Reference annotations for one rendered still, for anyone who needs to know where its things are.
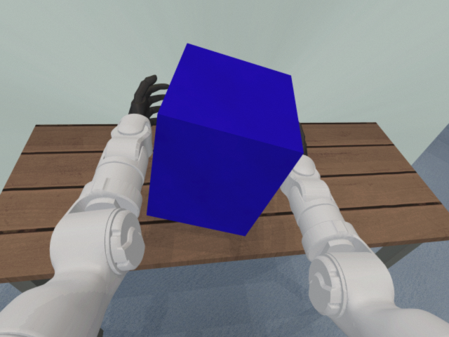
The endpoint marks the robot left upper arm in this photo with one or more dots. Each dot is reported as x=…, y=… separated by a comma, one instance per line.
x=91, y=252

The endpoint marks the table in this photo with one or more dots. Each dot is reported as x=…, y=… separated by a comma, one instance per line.
x=372, y=183

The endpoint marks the robot left hand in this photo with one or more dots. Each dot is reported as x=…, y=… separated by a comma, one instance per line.
x=142, y=99

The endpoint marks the left robot forearm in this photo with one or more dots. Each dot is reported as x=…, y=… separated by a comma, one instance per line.
x=121, y=171

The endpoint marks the carton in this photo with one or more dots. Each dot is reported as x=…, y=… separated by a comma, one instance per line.
x=227, y=136

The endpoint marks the right robot forearm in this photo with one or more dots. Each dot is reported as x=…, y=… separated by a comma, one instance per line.
x=322, y=226

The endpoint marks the robot right upper arm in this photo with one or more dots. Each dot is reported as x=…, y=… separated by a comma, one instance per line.
x=355, y=290

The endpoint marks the robot right hand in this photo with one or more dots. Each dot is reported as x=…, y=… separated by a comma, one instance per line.
x=303, y=140

